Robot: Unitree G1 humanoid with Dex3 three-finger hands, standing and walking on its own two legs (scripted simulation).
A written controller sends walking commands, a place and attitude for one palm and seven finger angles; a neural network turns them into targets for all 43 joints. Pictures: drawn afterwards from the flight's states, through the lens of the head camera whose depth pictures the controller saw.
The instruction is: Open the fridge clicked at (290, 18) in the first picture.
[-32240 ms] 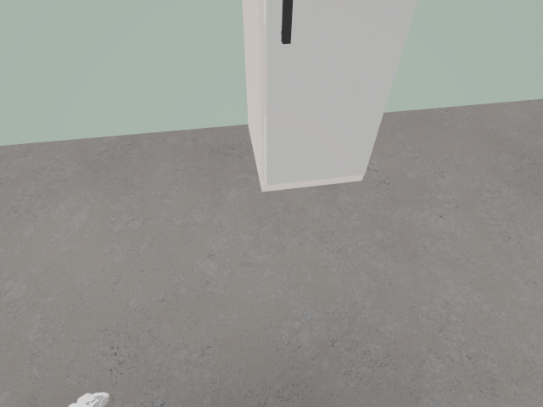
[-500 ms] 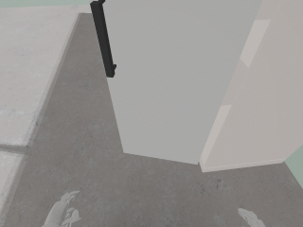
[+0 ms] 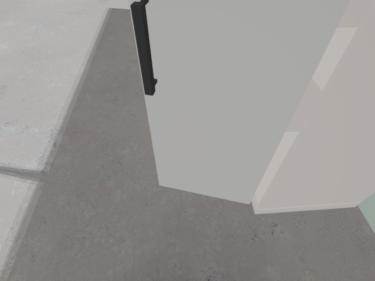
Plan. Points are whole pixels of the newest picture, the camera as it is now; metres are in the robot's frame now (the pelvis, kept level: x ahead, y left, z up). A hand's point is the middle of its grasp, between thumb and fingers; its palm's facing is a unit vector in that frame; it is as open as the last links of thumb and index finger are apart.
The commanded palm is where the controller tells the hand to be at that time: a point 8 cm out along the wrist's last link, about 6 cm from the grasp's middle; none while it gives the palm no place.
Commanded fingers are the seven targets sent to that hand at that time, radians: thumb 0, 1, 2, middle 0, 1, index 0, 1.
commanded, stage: let the arm hang, fingers relaxed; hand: left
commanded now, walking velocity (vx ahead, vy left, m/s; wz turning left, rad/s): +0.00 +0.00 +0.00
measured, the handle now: (147, 50) +0.66 +0.16 +0.15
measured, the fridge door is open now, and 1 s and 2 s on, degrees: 73 73 73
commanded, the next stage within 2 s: look to check the result in 0.40 s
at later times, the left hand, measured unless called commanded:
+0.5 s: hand out of the picture +0.10 +0.23 -0.16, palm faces -0.04 -0.96 -0.29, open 7.4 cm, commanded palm none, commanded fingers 0.00 0.90 0.90 -0.20 -0.30 -0.20 -0.30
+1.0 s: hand out of the picture +0.11 +0.23 -0.15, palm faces -0.04 -0.94 -0.33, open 7.4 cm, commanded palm none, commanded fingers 0.00 0.90 0.90 -0.20 -0.30 -0.20 -0.30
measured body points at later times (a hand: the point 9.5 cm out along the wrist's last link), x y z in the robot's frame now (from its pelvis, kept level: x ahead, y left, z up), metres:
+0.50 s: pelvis +0.02 +0.00 +0.00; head +0.03 +0.00 +0.45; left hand +0.10 +0.28 -0.14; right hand +0.09 -0.30 -0.13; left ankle +0.05 +0.10 -0.74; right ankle -0.01 -0.11 -0.74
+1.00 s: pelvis +0.04 -0.01 +0.01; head +0.05 -0.02 +0.45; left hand +0.11 +0.28 -0.13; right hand +0.11 -0.30 -0.14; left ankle +0.05 +0.10 -0.74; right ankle -0.01 -0.11 -0.74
